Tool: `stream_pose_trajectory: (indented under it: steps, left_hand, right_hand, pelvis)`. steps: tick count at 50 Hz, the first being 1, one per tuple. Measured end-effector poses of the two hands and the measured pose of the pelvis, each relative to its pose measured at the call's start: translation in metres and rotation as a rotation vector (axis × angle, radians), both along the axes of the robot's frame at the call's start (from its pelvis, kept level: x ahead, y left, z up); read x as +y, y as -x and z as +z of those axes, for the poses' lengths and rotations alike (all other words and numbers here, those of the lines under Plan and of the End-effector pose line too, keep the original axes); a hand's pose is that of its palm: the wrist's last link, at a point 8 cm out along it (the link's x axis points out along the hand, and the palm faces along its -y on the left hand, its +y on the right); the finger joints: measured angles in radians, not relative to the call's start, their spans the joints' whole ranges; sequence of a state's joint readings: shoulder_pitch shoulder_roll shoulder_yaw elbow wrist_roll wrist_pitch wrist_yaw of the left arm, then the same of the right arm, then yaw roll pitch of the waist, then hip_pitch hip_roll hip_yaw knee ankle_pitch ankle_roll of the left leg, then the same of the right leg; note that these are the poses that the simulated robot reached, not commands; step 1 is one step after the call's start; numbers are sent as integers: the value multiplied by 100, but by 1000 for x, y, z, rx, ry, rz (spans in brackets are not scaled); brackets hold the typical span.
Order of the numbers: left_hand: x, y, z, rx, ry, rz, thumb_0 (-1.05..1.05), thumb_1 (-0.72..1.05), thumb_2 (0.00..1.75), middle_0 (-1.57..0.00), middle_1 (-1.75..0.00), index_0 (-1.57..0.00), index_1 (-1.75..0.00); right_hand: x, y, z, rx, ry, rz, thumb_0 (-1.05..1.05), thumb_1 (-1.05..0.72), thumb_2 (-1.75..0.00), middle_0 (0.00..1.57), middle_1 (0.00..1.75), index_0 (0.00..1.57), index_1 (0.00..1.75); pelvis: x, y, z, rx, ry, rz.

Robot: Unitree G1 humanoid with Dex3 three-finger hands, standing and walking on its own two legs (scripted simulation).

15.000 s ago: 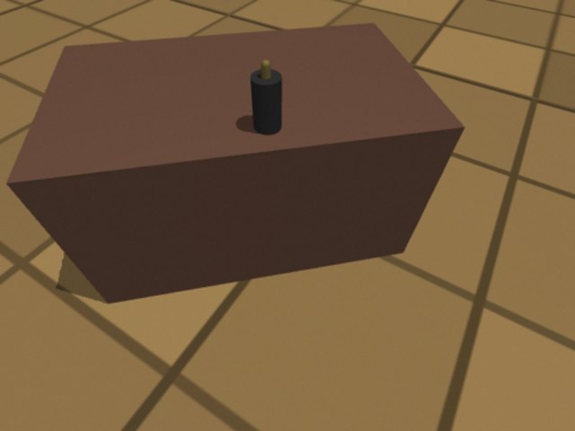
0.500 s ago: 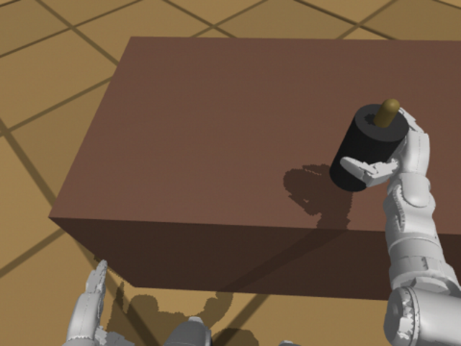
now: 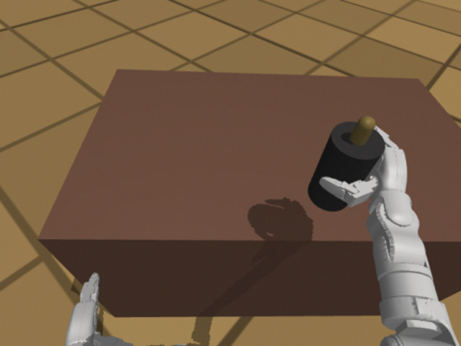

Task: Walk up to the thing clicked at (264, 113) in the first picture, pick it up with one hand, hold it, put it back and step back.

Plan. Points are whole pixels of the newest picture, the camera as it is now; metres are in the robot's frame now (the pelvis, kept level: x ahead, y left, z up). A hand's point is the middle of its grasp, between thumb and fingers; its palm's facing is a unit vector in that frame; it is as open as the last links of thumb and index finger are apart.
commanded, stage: lift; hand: right
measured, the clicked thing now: (345, 162) +0.38 -0.17 +0.14
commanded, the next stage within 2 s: hold in 0.62 s
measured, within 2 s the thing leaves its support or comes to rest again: neither
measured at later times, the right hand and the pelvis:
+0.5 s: hand (355, 163) +0.35 -0.17 +0.16, palm faces +0.18 +0.98 -0.02, open 11.1 cm; pelvis +0.00 +0.01 +0.01, yaw -1 degrees
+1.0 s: hand (366, 153) +0.35 -0.17 +0.19, palm faces +0.19 +0.98 -0.03, open 11.1 cm; pelvis +0.01 +0.01 +0.01, yaw -1 degrees
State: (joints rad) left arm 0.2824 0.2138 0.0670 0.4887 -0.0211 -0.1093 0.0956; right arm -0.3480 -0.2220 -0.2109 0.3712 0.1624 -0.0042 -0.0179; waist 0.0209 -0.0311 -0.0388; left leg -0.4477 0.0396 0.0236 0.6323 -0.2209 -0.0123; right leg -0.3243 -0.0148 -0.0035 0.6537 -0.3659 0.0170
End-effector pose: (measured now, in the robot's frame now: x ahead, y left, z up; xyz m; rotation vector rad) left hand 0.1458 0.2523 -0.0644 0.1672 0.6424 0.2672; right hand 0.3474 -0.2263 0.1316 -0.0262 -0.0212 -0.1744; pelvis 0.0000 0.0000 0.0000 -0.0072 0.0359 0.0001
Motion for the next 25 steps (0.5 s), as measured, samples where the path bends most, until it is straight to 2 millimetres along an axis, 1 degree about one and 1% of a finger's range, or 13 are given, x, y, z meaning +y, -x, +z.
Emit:
stream_pose_trajectory:
  steps: [7,12,19,25]
  left_hand:
    - [5,-3,6,-26,-6,9,-1,-53,4,-5,-5,-6,-4]
    - [6,-5,5,-23,-2,12,-1,-53,4,-5,-5,-5,-4]
    - [6,-8,4,-30,10,5,-1,-52,4,-5,-5,-5,-3]
    - [8,-10,9,-46,1,4,-1,-52,3,-5,-5,-6,-3]
  right_hand:
    - [5,12,16,-31,3,-7,0,61,-108,68,107,70,110]
    - [6,16,28,-42,7,-8,0,61,-109,68,107,70,110]
    - [9,20,30,-2,9,2,0,61,-109,68,107,70,110]
    - [9,27,34,-5,-1,-7,0,61,-109,68,107,70,110]
  pelvis:
    - [3,-1,3,-26,2,-2]
    - [5,-2,5,-39,2,-5]
    - [5,-2,7,-48,3,-7]
    - [7,-4,8,-58,3,-9]
